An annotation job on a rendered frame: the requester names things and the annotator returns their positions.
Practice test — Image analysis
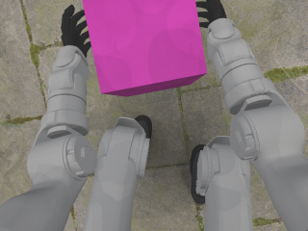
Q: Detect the robot left forearm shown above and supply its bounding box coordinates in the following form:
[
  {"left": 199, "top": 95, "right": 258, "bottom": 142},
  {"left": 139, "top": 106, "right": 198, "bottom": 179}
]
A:
[{"left": 27, "top": 45, "right": 90, "bottom": 170}]

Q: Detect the robot right shin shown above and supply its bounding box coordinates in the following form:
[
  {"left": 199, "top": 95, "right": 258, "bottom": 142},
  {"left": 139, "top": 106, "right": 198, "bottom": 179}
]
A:
[{"left": 195, "top": 136, "right": 251, "bottom": 196}]

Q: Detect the right robot hand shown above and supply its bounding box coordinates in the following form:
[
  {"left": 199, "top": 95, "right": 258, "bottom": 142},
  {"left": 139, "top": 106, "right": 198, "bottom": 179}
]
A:
[{"left": 195, "top": 0, "right": 227, "bottom": 28}]

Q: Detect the robot right thigh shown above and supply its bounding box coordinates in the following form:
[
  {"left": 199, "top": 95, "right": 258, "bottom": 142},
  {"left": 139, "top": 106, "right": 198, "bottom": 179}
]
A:
[{"left": 197, "top": 143, "right": 253, "bottom": 231}]

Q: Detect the left robot hand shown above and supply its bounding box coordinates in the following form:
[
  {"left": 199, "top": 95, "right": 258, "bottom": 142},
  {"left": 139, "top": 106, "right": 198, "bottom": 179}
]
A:
[{"left": 61, "top": 4, "right": 91, "bottom": 57}]

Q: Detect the carton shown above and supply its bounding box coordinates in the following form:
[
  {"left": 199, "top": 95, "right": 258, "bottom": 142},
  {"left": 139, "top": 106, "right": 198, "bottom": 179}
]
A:
[{"left": 82, "top": 0, "right": 207, "bottom": 97}]

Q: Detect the left robot upper arm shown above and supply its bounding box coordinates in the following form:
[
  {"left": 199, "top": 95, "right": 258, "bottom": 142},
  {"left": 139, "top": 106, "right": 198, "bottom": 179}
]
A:
[{"left": 0, "top": 133, "right": 98, "bottom": 231}]

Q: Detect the robot right forearm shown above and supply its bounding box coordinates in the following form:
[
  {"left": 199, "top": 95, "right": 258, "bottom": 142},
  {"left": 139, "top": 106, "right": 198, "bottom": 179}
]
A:
[{"left": 206, "top": 18, "right": 306, "bottom": 144}]

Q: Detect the right robot upper arm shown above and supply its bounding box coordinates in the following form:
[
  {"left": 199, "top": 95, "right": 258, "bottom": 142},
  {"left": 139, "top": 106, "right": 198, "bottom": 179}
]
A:
[{"left": 229, "top": 104, "right": 308, "bottom": 231}]

